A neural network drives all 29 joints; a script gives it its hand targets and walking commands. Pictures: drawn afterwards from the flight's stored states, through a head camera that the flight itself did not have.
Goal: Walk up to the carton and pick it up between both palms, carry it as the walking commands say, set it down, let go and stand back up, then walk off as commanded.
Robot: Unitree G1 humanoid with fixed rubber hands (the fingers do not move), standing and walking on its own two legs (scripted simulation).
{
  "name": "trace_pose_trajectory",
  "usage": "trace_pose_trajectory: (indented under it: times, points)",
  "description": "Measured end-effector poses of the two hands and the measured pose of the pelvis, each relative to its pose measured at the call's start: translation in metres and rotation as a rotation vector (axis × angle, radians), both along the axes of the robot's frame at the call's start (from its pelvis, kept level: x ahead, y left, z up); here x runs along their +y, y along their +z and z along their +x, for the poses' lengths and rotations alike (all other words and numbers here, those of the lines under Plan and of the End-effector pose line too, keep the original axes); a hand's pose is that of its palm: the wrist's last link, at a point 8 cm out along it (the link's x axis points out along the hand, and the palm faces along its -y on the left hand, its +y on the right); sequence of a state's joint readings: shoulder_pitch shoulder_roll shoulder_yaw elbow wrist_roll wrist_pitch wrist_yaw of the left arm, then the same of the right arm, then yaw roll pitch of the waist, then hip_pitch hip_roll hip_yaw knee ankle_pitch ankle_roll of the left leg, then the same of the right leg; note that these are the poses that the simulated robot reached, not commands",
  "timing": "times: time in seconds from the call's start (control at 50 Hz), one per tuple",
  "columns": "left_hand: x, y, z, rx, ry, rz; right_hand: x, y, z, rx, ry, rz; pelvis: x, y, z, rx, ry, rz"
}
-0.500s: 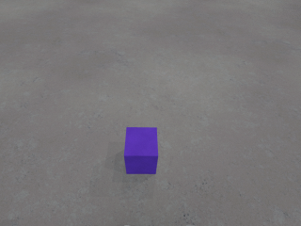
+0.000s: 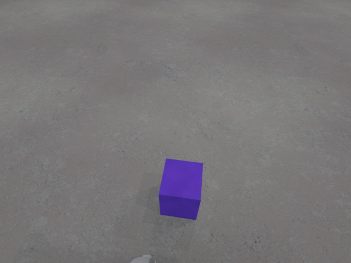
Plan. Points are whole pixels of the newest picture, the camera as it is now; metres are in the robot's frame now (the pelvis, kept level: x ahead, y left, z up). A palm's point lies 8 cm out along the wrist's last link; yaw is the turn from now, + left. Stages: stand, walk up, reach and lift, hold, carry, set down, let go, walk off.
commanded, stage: walk up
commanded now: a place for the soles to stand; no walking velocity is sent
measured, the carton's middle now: (181, 189) +0.61 -0.04 -0.59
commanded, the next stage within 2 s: none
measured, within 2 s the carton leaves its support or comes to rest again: neither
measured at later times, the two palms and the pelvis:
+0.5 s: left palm out of the picture +0.10 +0.31 -0.10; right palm (306, 252) +0.19 -0.31 -0.10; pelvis +0.08 -0.01 +0.00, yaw +4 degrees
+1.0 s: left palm out of the picture +0.14 +0.32 -0.09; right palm (298, 241) +0.21 -0.30 -0.10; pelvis +0.10 +0.00 +0.00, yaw +4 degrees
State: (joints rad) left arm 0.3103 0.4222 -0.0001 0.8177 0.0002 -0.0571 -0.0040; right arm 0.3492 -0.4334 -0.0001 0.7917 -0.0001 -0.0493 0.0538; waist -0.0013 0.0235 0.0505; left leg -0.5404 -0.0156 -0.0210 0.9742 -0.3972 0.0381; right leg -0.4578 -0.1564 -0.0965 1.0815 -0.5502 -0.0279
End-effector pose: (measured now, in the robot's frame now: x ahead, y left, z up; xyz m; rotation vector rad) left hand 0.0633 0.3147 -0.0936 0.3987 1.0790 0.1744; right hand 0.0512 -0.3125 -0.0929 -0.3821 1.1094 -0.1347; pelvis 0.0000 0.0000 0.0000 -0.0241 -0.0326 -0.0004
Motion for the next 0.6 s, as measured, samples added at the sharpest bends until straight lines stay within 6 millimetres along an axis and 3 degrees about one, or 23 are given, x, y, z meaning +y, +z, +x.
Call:
trace_pose_trajectory:
  times: [0.1,0.24,0.34,0.46,0.6]
  points:
    - [-0.001,0.008,0.024,-0.005,0.0,0.014,-0.001,0.0,0.018,-0.005,-0.009,0.01,-0.003,0.004,0.02,-0.009,0.011,0.015]
    - [-0.024,0.015,0.058,-0.06,-0.017,0.032,-0.021,-0.012,0.042,0.016,-0.005,0.032,-0.026,0.001,0.045,0.002,0.032,0.025]
    - [-0.027,0.015,0.046,-0.036,0.035,0.032,-0.023,-0.007,0.082,0.007,0.043,0.026,-0.032,0.004,0.06,0.013,0.051,0.019]
    - [-0.013,0.002,0.033,0.01,0.1,0.015,-0.006,-0.004,0.13,-0.032,0.108,0.006,-0.018,-0.001,0.073,0.018,0.07,0.001]
    - [-0.006,-0.001,0.048,0.019,0.109,0.024,0.001,-0.006,0.147,-0.064,0.104,0.006,-0.013,-0.004,0.082,0.001,0.071,0.01]
